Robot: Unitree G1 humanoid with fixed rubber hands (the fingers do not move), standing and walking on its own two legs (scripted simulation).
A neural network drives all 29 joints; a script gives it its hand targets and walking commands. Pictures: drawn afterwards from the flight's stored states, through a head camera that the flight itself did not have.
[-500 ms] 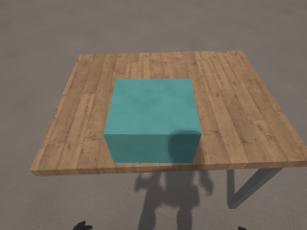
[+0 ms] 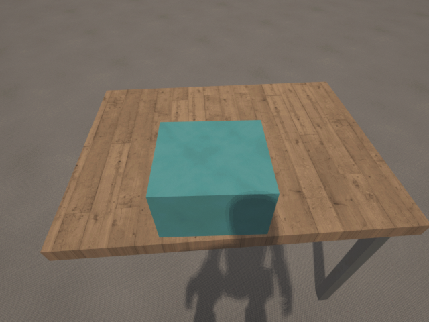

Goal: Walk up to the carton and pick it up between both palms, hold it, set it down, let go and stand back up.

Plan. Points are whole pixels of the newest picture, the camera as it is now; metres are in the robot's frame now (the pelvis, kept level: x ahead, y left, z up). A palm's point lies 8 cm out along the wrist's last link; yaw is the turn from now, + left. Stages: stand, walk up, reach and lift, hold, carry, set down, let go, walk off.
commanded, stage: stand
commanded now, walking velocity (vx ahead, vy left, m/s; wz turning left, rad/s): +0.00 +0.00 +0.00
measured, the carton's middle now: (212, 176) +0.44 +0.02 -0.01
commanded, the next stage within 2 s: none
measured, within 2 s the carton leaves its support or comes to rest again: neither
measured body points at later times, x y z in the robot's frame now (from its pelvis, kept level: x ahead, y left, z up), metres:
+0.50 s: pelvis +0.00 +0.02 +0.00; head -0.01 +0.02 +0.45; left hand -0.03 +0.21 -0.17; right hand -0.04 -0.18 -0.17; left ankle -0.02 +0.10 -0.74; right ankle +0.01 -0.12 -0.74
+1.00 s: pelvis +0.01 +0.05 +0.00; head +0.00 +0.06 +0.45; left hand -0.02 +0.24 -0.17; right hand -0.04 -0.14 -0.16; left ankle -0.02 +0.10 -0.74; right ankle +0.01 -0.12 -0.74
